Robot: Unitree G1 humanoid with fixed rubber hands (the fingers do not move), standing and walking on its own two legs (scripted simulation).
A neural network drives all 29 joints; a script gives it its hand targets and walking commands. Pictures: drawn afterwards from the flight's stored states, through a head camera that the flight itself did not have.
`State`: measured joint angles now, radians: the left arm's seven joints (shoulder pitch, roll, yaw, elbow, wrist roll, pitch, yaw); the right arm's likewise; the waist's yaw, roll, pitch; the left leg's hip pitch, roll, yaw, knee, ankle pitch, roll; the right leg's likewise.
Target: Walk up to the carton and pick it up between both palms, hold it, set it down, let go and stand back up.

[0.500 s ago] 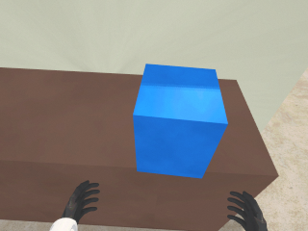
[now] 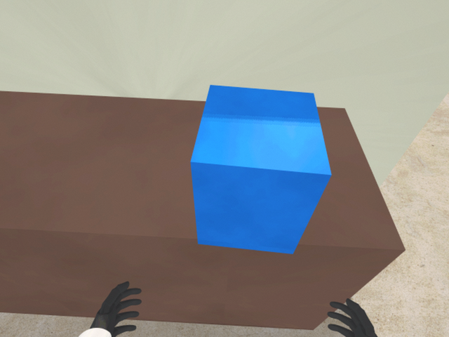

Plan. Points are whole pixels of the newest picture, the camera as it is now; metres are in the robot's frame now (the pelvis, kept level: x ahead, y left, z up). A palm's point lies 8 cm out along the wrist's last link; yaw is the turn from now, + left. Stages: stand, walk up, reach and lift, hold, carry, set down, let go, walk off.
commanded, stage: set down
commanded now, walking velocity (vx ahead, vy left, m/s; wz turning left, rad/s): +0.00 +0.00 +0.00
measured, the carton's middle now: (252, 172) +0.43 -0.01 +0.07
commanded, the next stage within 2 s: let go in 0.82 s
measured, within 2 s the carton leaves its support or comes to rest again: neither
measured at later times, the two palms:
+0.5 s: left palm (109, 333) +0.15 +0.22 -0.08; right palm out of the picture +0.15 -0.21 -0.08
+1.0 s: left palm (106, 330) +0.16 +0.23 -0.09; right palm out of the picture +0.17 -0.21 -0.10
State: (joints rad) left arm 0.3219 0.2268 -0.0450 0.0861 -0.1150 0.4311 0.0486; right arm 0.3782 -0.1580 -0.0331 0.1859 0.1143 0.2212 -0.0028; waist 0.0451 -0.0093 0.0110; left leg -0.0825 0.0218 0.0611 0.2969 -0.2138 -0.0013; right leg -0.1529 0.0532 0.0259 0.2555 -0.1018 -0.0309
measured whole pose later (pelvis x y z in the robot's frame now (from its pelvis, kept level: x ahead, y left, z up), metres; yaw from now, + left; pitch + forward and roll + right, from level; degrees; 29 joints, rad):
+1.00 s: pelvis +0.00 +0.00 -0.01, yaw +1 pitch +1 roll -1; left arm 0.12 0.20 0.00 0.35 0.02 0.56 0.00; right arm 0.10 -0.14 -0.07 0.64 0.03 0.17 0.05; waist 0.03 -0.03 0.04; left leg -0.17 0.02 0.05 0.42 -0.26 0.01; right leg -0.23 0.05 0.01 0.37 -0.15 -0.03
